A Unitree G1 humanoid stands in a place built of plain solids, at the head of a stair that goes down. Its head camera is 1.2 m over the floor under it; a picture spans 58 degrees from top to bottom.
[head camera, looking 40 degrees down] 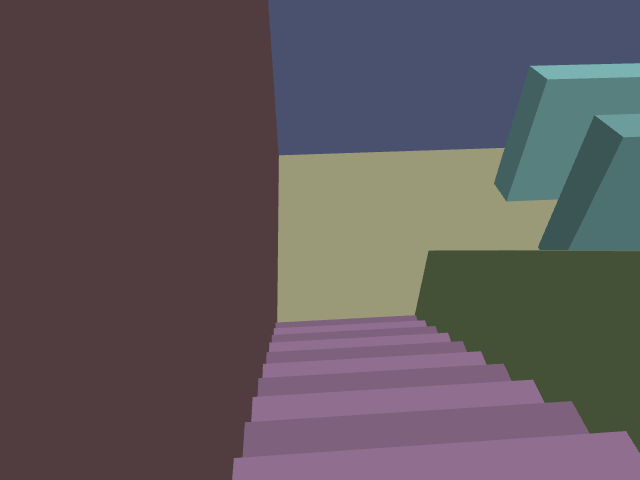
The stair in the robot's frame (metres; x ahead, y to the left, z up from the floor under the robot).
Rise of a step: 0.22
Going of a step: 0.25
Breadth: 1.50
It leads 4 degrees to the left of straight ahead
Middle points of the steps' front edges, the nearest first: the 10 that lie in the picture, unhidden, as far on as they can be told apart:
0.76 -0.43 -0.43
1.00 -0.41 -0.65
1.25 -0.40 -0.87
1.50 -0.38 -1.09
1.75 -0.36 -1.31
2.00 -0.35 -1.53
2.24 -0.33 -1.74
2.49 -0.31 -1.96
2.74 -0.30 -2.18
2.99 -0.28 -2.40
